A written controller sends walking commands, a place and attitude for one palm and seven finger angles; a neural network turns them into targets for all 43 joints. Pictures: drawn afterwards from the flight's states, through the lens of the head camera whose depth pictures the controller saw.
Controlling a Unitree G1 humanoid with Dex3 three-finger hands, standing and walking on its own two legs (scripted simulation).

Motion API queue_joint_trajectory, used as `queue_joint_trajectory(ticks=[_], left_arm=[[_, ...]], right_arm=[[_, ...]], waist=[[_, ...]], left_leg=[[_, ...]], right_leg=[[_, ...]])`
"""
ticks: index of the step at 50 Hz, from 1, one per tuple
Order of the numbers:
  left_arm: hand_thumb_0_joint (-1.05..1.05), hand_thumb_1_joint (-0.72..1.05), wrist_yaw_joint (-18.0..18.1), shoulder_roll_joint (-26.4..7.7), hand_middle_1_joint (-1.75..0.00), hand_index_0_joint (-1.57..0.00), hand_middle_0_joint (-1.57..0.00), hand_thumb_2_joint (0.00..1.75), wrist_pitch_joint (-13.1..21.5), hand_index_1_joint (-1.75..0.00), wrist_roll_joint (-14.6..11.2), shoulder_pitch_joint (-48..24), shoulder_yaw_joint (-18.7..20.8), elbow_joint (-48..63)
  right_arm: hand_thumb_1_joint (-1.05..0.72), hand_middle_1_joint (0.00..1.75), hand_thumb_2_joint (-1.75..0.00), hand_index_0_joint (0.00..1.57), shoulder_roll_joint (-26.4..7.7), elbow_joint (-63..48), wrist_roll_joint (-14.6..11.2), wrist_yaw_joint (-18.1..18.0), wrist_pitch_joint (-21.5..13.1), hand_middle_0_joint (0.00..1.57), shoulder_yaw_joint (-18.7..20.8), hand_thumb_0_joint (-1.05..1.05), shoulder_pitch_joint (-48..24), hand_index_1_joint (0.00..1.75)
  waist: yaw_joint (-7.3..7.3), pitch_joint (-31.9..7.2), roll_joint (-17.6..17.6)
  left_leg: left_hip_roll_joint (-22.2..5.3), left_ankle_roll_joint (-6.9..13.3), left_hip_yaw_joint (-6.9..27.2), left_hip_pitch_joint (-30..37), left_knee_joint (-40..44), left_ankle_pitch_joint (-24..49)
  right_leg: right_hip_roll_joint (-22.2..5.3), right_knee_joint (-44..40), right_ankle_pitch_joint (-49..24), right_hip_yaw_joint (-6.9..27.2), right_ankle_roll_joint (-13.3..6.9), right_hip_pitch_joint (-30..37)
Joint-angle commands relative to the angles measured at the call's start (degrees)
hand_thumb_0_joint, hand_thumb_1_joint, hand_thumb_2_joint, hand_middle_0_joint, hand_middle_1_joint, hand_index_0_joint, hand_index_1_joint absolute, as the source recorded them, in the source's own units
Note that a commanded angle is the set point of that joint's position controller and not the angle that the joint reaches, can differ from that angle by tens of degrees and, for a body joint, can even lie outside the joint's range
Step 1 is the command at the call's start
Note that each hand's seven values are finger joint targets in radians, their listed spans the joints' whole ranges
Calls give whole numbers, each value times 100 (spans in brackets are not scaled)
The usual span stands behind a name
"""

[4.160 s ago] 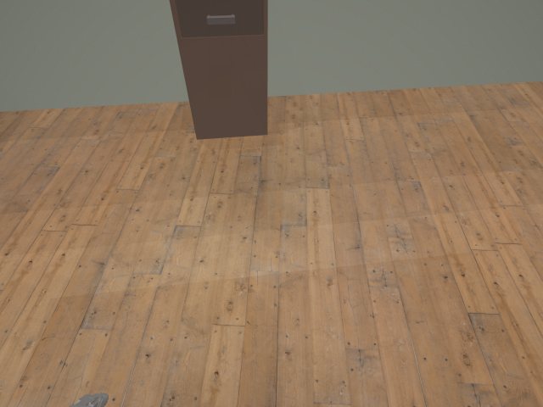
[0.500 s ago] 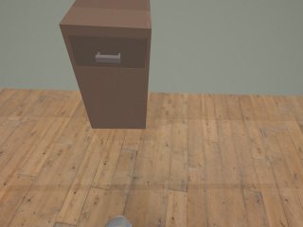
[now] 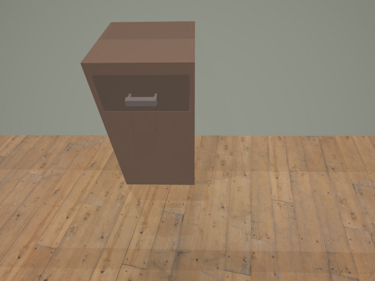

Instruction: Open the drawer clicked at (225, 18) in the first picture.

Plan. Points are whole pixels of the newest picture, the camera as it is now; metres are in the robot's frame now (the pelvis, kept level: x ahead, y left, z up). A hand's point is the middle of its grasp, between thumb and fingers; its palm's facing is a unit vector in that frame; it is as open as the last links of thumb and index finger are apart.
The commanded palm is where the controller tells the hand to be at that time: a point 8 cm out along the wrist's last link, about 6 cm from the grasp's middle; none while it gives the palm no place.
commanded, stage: take the last steps up to it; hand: left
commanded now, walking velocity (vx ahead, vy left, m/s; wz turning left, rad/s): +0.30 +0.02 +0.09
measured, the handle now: (142, 98) +0.81 +0.23 -0.07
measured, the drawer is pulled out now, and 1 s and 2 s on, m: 0.00 0.00 0.00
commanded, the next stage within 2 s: come to a stop and stand still in 0.68 s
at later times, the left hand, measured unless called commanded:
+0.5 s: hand out of the picture +0.04 +0.20 -0.17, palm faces +0.13 -0.98 -0.12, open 7.4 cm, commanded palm none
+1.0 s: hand (132, 199) +0.39 +0.20 -0.15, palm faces +0.02 -0.97 -0.23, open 7.4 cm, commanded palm none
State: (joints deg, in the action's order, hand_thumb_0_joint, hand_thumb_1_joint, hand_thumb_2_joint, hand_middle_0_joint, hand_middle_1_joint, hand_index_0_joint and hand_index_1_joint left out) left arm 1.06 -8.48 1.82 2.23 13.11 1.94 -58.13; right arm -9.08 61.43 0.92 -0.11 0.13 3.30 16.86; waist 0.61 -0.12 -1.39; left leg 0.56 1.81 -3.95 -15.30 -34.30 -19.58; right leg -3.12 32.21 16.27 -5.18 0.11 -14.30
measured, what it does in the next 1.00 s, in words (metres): walks ahead: left foot, then right foot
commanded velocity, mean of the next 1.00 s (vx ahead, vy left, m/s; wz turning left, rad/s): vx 0.11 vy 0.03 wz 0.00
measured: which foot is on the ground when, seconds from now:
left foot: up 0.00-0.38, down 0.40-0.86, up 0.88-1.00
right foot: down 0.00-0.40, up 0.42-0.82, down 0.84-1.00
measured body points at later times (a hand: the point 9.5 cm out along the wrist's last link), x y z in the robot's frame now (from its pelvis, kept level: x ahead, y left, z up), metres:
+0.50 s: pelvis +0.15 +0.06 +0.00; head +0.17 +0.08 +0.45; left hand +0.03 +0.25 -0.16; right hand +0.24 -0.17 -0.14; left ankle +0.17 +0.15 -0.73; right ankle +0.05 -0.08 -0.66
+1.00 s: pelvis +0.29 +0.03 +0.00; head +0.32 +0.00 +0.45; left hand +0.39 +0.25 -0.13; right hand +0.26 -0.19 -0.17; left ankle +0.20 +0.16 -0.68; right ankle +0.34 -0.06 -0.73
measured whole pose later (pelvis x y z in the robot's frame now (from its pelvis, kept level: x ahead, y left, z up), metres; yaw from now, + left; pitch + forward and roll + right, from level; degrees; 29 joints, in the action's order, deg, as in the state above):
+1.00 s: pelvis +0.29 +0.03 +0.00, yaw +2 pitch -1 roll +1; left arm 2.0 -7.3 1.0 1.4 5.8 0.8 -57.9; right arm -8.6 64.3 -0.2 -1.6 2.1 2.7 17.2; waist 2.1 5.2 -2.3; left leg -1.5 -1.6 -2.1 -16.4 -54.1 -32.0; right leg -2.8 31.6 12.6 -8.1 -3.3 -17.8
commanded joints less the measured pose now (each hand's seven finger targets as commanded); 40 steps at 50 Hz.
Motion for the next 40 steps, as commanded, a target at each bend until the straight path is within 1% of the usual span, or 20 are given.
queue_joint_trajectory(ticks=[1,3,5,6,11,15,16,17,18,19,20,21,22,24,26,28,34,37,39,40], left_arm=[[0,90,69,-1099,-30,-20,-20,90,108,-30,-67,1247,278,-104],[0,90,63,-738,-30,-20,-20,90,162,-30,-70,850,195,-29],[0,90,37,-580,-30,-20,-20,90,229,-30,-92,962,131,-84],[0,90,32,-581,-30,-20,-20,90,252,-30,-89,1042,122,-139],[0,90,18,-660,-30,-20,-20,90,275,-30,-77,1483,107,-437],[0,90,25,-739,-30,-20,-20,90,228,-30,-61,1566,146,-568],[0,90,28,-747,-30,-20,-20,90,211,-30,-67,1573,153,-598],[0,90,27,-769,-30,-20,-20,90,184,-30,-78,1491,178,-600],[0,90,20,-738,-30,-20,-20,90,164,-30,-97,1356,184,-595],[0,90,-8,-544,-30,-20,-20,90,155,-30,-116,1383,148,-546],[0,90,-54,-188,-30,-20,-20,90,153,-30,-168,1537,101,-421],[0,90,-29,-311,-30,-20,-20,90,146,-30,-112,1197,94,-242],[0,90,-36,-319,-30,-20,-20,90,117,-30,-128,808,97,-190],[0,90,-122,-261,-30,-20,-20,90,90,-30,-82,613,150,-290],[0,90,-136,-106,-30,-20,-20,90,5,-30,-69,939,130,-405],[0,90,-122,-72,-30,-20,-20,90,-58,-30,-66,1008,127,-428],[0,90,-141,-188,-30,-20,-20,90,-125,-30,-82,135,115,-25],[0,90,-142,-275,-30,-20,-20,90,-107,-30,-91,-212,119,151],[0,90,-151,-282,-30,-20,-20,90,-70,-30,-77,-170,127,155],[0,90,-131,-326,-30,-20,-20,90,-35,-30,-77,85,122,66]], right_arm=[[-90,30,-90,20,-514,-650,76,67,-97,20,114,0,-629,30],[-90,30,-90,20,-422,-438,81,121,-94,20,126,0,-333,30],[-90,30,-90,20,-265,-347,77,134,-97,20,85,0,-196,30],[-90,30,-90,20,-243,-350,63,136,-99,20,77,0,-197,30],[-90,30,-90,20,-161,-500,25,182,-115,20,19,0,-716,30],[-90,30,-90,20,-142,-588,13,213,-192,20,-24,0,-1002,30],[-90,30,-90,20,-184,-562,12,199,-216,20,-29,0,-957,30],[-90,30,-90,20,-249,-497,20,173,-240,20,-14,0,-658,30],[-90,30,-90,20,-371,-313,42,126,-284,20,14,0,-97,30],[-90,30,-90,20,-775,-67,78,49,-341,20,101,0,722,30],[-90,30,-90,20,-1442,71,107,-41,-358,20,251,0,1323,30],[-90,30,-90,20,-1480,148,46,-80,-302,20,243,0,1507,30],[-90,30,-90,20,-1322,29,17,-128,-294,20,216,0,1103,30],[-90,30,-90,20,-711,-138,31,-137,-354,20,55,0,343,30],[-90,30,-90,20,-514,-167,15,-159,-448,20,-33,0,151,30],[-90,30,-90,20,-478,-170,16,-176,-493,20,-17,0,190,30],[-90,30,-90,20,-621,-73,51,-149,-419,20,11,0,350,30],[-90,30,-90,20,-683,-13,82,-138,-351,20,48,0,430,30],[-90,30,-90,20,-714,22,95,-144,-307,20,47,0,400,30],[-90,30,-90,20,-665,55,70,-155,-285,20,11,0,399,30]], waist=[[-441,972,1480],[-149,955,794],[-114,765,769],[-117,684,855],[-272,690,1040],[-340,654,1126],[-304,619,1069],[-138,521,979],[151,324,747],[455,-235,-70],[551,-735,-1557],[656,-724,-1507],[557,-250,-1130],[236,559,-518],[-25,423,-560],[-122,275,-337],[-39,596,-485],[34,716,-461],[-34,685,-335],[-170,554,-201]], left_leg=[[-376,-73,442,-2438,-2188,-572],[-594,-131,399,-2233,-2439,120],[-599,-213,232,-2004,-2334,499],[-607,-252,158,-1980,-2174,550],[-582,-257,-144,-1804,-1210,629],[-470,-120,-325,-1201,-409,484],[-417,-88,-398,-923,-172,464],[-353,-41,-460,-322,155,595],[-225,-13,-553,600,601,742],[-716,163,79,1888,880,836],[-2244,676,2059,2828,1372,1081],[-2561,925,2495,2628,1872,673],[-2558,989,2410,1929,2058,326],[-2115,814,1502,828,2263,695],[-1807,708,756,606,2268,1743],[-1730,761,466,749,2209,2592],[-1672,793,195,839,2179,2748],[-1764,756,270,854,1961,2600],[-1651,628,175,782,1575,2564],[-1455,466,27,668,1096,2810]], right_leg=[[-2162,-2939,2659,3085,-913,519],[-1726,-2578,1272,1784,-715,464],[-1396,-2348,-75,1002,-599,607],[-1359,-2288,-505,821,-605,738],[-1327,-2158,-1344,528,-685,987],[-1344,-1902,-1318,440,-694,946],[-1328,-1734,-1436,417,-678,943],[-1255,-1460,-1282,307,-614,696],[-1038,-759,-1482,66,-500,338],[-701,586,-1302,-198,-300,-258],[-17,2195,976,-559,-23,-1533],[66,3173,1806,-14,-116,-1922],[-194,3756,1479,216,-173,-2192],[-514,3672,578,404,-140,-2039],[-510,3265,235,330,-39,-1612],[-467,2923,76,270,53,-1522],[-379,1442,-219,107,77,-1442],[-260,850,-118,1,0,-1170],[-58,323,-273,-186,-55,-649],[53,-161,-701,-268,-73,-64]])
